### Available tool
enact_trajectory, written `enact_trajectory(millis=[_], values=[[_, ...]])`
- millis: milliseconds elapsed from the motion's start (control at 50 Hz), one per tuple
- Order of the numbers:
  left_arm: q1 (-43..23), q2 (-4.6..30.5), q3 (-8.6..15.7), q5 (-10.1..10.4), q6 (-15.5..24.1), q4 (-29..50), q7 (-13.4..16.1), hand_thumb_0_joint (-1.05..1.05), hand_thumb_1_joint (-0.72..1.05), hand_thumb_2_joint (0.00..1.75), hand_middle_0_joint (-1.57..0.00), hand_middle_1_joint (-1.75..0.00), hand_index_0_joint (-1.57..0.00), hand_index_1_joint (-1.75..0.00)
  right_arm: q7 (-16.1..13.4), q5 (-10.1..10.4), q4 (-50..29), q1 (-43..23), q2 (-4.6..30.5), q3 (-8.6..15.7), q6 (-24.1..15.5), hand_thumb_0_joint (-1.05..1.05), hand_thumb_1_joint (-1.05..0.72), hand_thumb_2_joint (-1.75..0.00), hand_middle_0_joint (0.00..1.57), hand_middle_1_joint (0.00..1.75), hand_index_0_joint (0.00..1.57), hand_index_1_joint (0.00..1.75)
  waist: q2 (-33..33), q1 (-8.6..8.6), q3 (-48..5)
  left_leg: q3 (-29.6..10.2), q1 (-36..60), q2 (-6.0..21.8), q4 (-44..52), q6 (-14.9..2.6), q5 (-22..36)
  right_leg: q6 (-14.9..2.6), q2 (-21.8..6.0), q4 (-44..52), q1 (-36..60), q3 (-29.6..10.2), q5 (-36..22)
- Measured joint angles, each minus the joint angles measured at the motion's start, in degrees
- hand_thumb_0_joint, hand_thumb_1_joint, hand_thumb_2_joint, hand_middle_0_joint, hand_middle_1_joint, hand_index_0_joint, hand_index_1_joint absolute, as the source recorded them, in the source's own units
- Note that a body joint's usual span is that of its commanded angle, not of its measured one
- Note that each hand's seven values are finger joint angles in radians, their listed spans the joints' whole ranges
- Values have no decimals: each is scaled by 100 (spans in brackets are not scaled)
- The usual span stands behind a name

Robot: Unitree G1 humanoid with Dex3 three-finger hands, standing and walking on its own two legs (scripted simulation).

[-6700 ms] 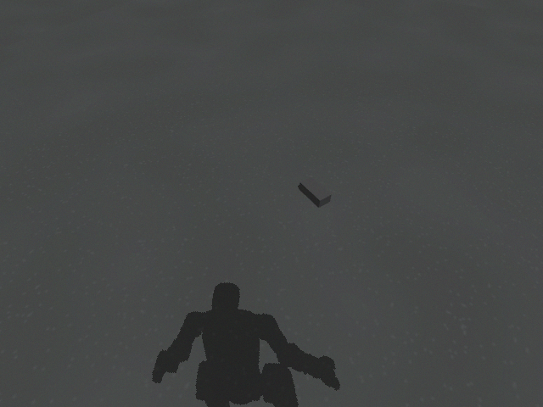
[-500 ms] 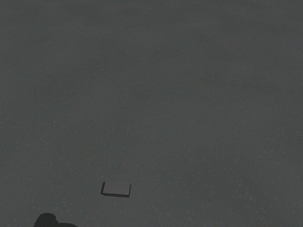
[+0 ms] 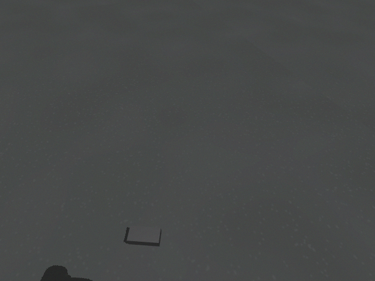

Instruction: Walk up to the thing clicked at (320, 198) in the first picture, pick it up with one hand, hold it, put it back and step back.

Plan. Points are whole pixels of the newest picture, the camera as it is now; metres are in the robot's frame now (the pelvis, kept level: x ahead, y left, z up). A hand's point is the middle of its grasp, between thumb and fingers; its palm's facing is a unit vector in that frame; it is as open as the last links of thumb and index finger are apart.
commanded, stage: stand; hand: left
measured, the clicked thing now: (144, 235) +0.48 +0.23 -0.75
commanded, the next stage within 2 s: none
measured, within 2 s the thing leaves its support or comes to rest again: neither
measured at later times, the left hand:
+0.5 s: hand out of the picture +0.07 +0.27 -0.15, palm faces -0.02 -0.94 -0.35, open 7.4 cm
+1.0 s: hand out of the picture +0.07 +0.26 -0.15, palm faces -0.03 -0.94 -0.34, open 7.4 cm
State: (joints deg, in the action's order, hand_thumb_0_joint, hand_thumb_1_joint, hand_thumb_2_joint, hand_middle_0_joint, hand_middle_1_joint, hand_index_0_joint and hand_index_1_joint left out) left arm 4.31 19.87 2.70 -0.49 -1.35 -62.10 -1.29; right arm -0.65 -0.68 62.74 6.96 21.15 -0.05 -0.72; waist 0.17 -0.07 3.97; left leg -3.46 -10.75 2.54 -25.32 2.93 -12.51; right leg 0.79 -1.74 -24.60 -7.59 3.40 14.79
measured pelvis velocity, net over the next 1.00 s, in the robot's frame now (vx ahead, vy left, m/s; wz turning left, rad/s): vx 0.00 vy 0.01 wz -0.01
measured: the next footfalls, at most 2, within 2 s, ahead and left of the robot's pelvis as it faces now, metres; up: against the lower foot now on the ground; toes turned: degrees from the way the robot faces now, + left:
none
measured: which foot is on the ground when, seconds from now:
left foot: down 0.00-1.00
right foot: down 0.00-1.00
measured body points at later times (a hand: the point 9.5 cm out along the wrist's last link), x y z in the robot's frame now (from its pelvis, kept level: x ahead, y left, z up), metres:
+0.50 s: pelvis +0.00 +0.01 +0.01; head +0.01 +0.01 +0.46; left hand +0.07 +0.31 -0.12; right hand +0.08 -0.29 -0.13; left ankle +0.02 +0.15 -0.74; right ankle -0.02 -0.13 -0.74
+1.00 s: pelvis +0.00 +0.01 +0.01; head +0.01 +0.01 +0.46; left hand +0.08 +0.31 -0.13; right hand +0.07 -0.29 -0.13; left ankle +0.02 +0.15 -0.74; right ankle -0.02 -0.13 -0.74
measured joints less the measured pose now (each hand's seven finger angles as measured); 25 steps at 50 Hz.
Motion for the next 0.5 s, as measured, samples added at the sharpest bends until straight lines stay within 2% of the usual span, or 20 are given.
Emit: enact_trajectory(millis=[160,500], values=[[-42,-60,-131,12,129,-247,40,1,90,90,-20,-30,-21,-30,94,30,76,-221,-69,-63,39,1,-91,-90,21,30,21,30,62,1,8,59,180,-20,377,-30,209,44,-21,386,165,-44,-232],[95,22,-197,-15,190,-397,77,1,90,90,-20,-30,-21,-30,139,25,241,-228,-103,-38,48,0,-91,-90,21,30,21,30,49,-33,-49,99,248,-81,627,-74,362,94,-84,579,199,-75,-362]])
